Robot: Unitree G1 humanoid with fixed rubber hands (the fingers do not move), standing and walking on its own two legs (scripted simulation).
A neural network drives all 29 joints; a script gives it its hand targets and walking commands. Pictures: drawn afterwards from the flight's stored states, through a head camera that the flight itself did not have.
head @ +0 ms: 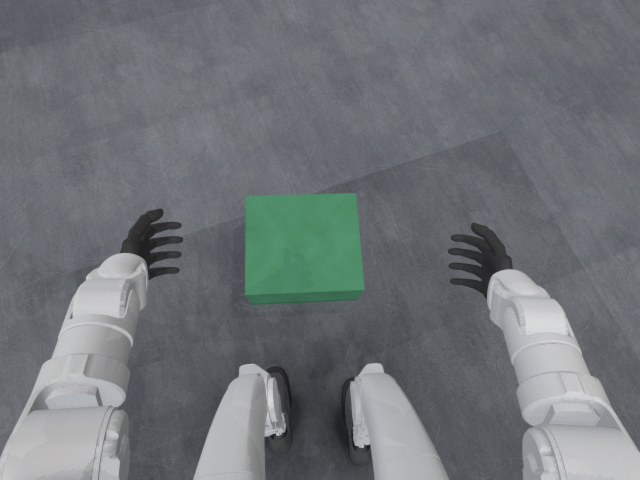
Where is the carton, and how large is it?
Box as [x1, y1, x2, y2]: [245, 193, 364, 304]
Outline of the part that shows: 355,193 246,196 245,295 252,304 355,299 361,293 364,287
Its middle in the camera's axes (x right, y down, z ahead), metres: -0.05 +0.04 +1.05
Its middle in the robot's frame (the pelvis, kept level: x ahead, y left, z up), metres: +0.54 -0.01 -0.61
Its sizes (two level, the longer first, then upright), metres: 0.292 0.261 0.160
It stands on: the floor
